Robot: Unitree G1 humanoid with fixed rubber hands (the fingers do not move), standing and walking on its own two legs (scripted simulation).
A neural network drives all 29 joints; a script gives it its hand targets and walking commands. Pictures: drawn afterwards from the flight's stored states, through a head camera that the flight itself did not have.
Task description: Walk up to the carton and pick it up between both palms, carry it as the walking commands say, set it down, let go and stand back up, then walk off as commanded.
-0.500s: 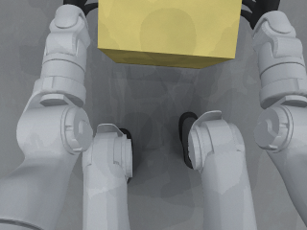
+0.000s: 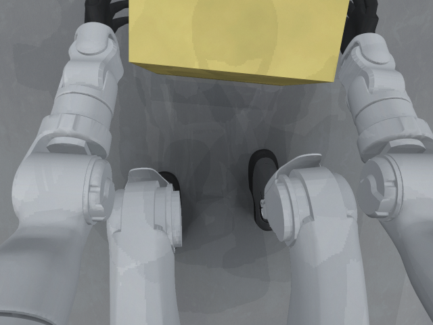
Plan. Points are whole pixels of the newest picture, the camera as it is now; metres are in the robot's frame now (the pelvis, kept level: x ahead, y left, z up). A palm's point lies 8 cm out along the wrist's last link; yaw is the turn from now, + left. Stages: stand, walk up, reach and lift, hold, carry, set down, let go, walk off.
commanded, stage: set down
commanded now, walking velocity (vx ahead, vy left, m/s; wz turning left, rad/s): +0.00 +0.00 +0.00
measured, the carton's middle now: (230, 23) +0.53 -0.05 -0.26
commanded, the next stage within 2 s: let go in 1.78 s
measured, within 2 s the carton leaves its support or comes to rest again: neither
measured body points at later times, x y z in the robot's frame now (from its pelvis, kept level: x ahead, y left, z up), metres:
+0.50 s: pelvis +0.00 +0.00 -0.01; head +0.37 +0.00 +0.24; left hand +0.54 +0.18 -0.20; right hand +0.51 -0.27 -0.18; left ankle +0.10 +0.12 -0.35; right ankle +0.13 -0.13 -0.35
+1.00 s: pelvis +0.01 -0.01 +0.09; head +0.32 -0.01 +0.41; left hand +0.56 +0.18 -0.02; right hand +0.52 -0.28 -0.01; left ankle +0.10 +0.12 -0.35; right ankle +0.13 -0.13 -0.35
